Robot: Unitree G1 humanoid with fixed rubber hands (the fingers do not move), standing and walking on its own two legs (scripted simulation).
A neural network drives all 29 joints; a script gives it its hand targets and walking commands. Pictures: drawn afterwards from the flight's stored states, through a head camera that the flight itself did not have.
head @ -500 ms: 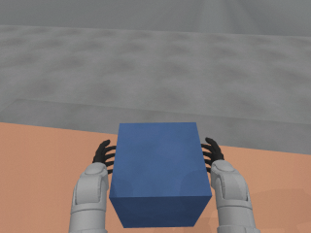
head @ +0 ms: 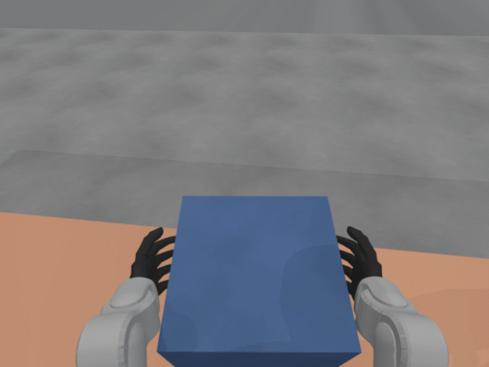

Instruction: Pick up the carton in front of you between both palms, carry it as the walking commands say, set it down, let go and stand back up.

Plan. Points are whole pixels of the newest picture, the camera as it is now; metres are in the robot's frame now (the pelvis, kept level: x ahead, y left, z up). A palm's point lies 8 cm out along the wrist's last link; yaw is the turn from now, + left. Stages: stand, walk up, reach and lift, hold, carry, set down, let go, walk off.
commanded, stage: carry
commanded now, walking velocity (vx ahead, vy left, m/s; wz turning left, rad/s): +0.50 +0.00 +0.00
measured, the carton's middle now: (253, 295) +0.25 -0.01 +0.04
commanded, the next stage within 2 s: none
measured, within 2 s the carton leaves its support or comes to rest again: neither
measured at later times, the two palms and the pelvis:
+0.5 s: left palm (162, 162) +0.56 +0.17 +0.08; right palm (297, 158) +0.54 -0.13 +0.08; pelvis +0.32 +0.03 -0.01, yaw -3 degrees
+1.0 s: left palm (186, 74) +0.97 +0.15 +0.11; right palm (281, 73) +0.97 -0.16 +0.10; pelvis +0.64 -0.01 -0.02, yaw +0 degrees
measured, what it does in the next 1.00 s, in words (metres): walks ahead: left foot, then right foot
